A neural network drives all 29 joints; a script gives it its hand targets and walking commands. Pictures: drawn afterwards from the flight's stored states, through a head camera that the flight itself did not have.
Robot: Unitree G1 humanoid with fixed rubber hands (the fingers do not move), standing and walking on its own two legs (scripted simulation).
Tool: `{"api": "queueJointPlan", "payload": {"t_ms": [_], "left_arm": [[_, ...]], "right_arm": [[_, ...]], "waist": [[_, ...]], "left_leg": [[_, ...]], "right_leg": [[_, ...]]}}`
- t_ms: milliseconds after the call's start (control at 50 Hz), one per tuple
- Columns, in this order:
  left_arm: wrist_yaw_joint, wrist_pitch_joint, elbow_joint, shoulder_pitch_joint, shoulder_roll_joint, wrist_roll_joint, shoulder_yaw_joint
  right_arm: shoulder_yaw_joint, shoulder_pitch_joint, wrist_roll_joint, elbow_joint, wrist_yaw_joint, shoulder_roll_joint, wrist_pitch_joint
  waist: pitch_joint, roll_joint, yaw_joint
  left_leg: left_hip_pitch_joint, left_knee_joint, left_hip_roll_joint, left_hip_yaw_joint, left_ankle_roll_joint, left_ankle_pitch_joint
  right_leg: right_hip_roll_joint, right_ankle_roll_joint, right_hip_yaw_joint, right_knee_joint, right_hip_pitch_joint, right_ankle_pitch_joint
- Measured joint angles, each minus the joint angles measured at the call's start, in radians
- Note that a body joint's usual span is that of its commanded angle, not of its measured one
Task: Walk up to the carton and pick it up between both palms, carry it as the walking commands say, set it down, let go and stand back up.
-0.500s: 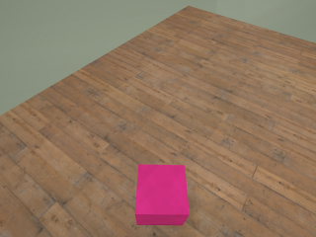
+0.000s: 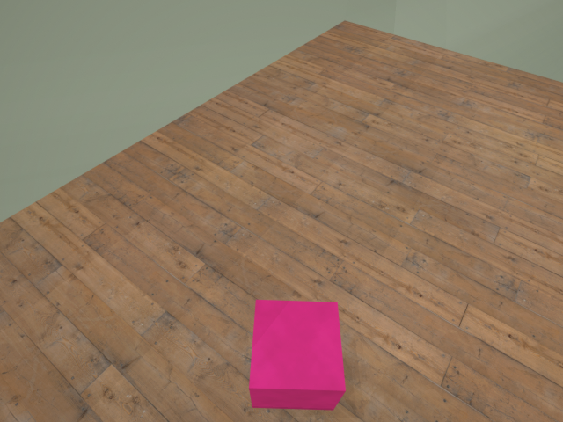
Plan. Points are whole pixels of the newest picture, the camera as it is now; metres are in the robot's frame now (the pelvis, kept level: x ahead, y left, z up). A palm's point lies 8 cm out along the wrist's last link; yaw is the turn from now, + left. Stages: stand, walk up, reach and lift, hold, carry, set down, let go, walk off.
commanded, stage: stand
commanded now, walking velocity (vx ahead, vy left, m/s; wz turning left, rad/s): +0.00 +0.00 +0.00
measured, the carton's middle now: (294, 355) +0.43 -0.06 -0.66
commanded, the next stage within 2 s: reach and lift in 0.60 s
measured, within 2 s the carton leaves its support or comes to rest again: neither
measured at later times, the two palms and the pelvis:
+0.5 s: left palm out of the picture -0.05 +0.20 -0.14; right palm out of the picture -0.01 -0.24 -0.14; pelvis -0.01 -0.02 +0.00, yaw +0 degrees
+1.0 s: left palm out of the picture +0.11 +0.19 -0.15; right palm out of the picture +0.10 -0.24 -0.14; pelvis -0.03 -0.01 -0.03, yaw -2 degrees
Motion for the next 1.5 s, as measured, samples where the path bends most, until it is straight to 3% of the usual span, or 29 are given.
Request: {"api": "queueJointPlan", "payload": {"t_ms": [600, 660, 720, 800, 860, 980, 1180, 1320, 1500], "left_arm": [[0.002, -0.014, 0.041, 0.052, -0.027, -0.003, 0.002], [0.004, 0.108, -0.174, 0.041, 0.007, -0.074, -0.045], [0.0, 0.306, -0.352, -0.161, 0.062, -0.121, -0.054], [-0.022, 0.586, -0.463, -0.349, 0.097, -0.124, -0.04], [-0.04, 0.673, -0.525, -0.317, 0.058, -0.078, -0.017], [-0.048, 0.636, -0.658, -0.178, -0.051, -0.016, 0.015], [-0.017, 0.531, -0.779, -0.188, -0.075, -0.003, 0.038], [0.003, 0.533, -0.754, -0.285, -0.085, -0.013, 0.038], [0.014, 0.527, -0.632, -0.545, -0.055, -0.037, 0.072]], "right_arm": [[0.006, 0.031, -0.011, 0.047, -0.005, 0.02, 0.005], [0.023, 0.005, 0.061, -0.125, 0.0, 0.002, 0.115], [0.04, -0.15, 0.083, -0.293, 0.008, -0.052, 0.303], [0.05, -0.313, 0.08, -0.424, 0.013, -0.09, 0.576], [0.036, -0.289, 0.053, -0.496, 0.029, -0.061, 0.668], [-0.024, -0.145, -0.033, -0.61, 0.081, -0.007, 0.627], [-0.078, -0.227, -0.009, -0.646, 0.128, -0.052, 0.502], [-0.107, -0.336, -0.014, -0.602, 0.14, -0.056, 0.492], [-0.141, -0.562, -0.006, -0.499, 0.123, -0.066, 0.486]], "waist": [[-0.003, 0.002, 0.011], [-0.063, -0.01, 0.011], [-0.042, -0.008, 0.033], [-0.056, -0.01, 0.033], [-0.087, -0.006, 0.015], [-0.061, -0.005, 0.025], [-0.055, -0.01, 0.024], [-0.035, -0.005, 0.018], [0.008, -0.005, 0.013]], "left_leg": [[-0.003, -0.021, 0.03, -0.003, -0.026, 0.034], [-0.166, 0.118, 0.028, 0.008, 0.002, -0.055], [-0.281, 0.237, 0.032, 0.01, -0.011, -0.047], [-0.375, 0.299, 0.034, 0.011, -0.015, -0.068], [-0.396, 0.273, 0.031, 0.004, -0.01, -0.057], [-0.444, 0.301, 0.03, 0.013, -0.004, -0.073], [-0.655, 0.513, 0.036, 0.019, 0.007, -0.143], [-0.708, 0.579, 0.038, 0.016, 0.007, -0.15], [-0.799, 0.631, 0.04, 0.013, 0.006, -0.13]], "right_leg": [[0.031, -0.029, -0.002, -0.022, -0.005, 0.032], [0.023, -0.036, 0.018, 0.134, -0.184, -0.035], [0.017, -0.039, 0.025, 0.277, -0.308, -0.068], [0.014, -0.035, 0.029, 0.337, -0.402, -0.084], [0.014, -0.032, 0.022, 0.303, -0.417, -0.07], [0.011, -0.023, 0.032, 0.325, -0.465, -0.079], [0.002, -0.017, 0.045, 0.538, -0.678, -0.147], [-0.001, -0.021, 0.044, 0.605, -0.731, -0.155], [-0.003, -0.029, 0.044, 0.669, -0.826, -0.144]]}}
